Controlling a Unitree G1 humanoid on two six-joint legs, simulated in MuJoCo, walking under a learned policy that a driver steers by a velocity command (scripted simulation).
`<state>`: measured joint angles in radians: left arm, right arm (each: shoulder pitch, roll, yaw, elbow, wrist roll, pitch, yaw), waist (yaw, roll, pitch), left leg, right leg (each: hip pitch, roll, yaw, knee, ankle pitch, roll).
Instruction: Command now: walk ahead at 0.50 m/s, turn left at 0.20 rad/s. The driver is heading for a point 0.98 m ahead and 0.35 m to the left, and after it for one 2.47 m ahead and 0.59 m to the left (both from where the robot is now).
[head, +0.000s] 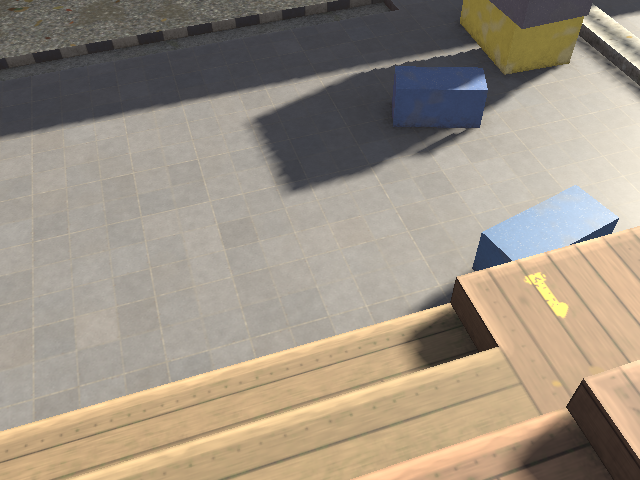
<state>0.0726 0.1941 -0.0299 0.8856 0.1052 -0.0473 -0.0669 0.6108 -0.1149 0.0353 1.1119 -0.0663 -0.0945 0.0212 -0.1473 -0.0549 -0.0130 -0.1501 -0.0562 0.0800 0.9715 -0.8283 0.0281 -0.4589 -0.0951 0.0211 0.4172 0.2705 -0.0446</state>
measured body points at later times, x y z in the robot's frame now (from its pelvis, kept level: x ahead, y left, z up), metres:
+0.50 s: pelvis +0.26 -0.01 -0.12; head +0.26 +0.00 +0.33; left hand +0.06 +0.10 -0.26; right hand +0.45 -0.18 -0.24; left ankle +0.39 +0.17 -0.83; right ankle +0.13 -0.12 -0.79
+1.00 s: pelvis +0.56 +0.10 -0.30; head +0.57 +0.09 +0.15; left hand +0.61 +0.37 -0.39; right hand +0.60 -0.12 -0.44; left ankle +0.39 +0.15 -0.94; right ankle +0.70 +0.04 -1.03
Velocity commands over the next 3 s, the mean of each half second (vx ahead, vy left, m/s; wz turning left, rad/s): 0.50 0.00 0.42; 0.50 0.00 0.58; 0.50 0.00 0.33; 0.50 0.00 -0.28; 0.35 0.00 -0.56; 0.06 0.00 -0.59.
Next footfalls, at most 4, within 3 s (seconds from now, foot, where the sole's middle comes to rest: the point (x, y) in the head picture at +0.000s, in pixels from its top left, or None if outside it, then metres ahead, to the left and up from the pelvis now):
0.04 right None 0.17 -0.13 -0.83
0.62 left None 0.43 0.17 -0.98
1.02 right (279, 463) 0.71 0.06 -1.12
1.66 left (118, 440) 0.92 0.53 -1.27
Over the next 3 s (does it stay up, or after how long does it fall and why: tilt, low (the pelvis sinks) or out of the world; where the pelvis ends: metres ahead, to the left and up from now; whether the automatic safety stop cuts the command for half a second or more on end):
stays up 1.29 0.59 -0.64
